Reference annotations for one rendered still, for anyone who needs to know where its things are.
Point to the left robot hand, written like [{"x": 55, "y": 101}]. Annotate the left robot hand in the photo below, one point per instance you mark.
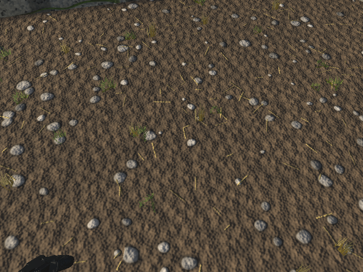
[{"x": 48, "y": 264}]

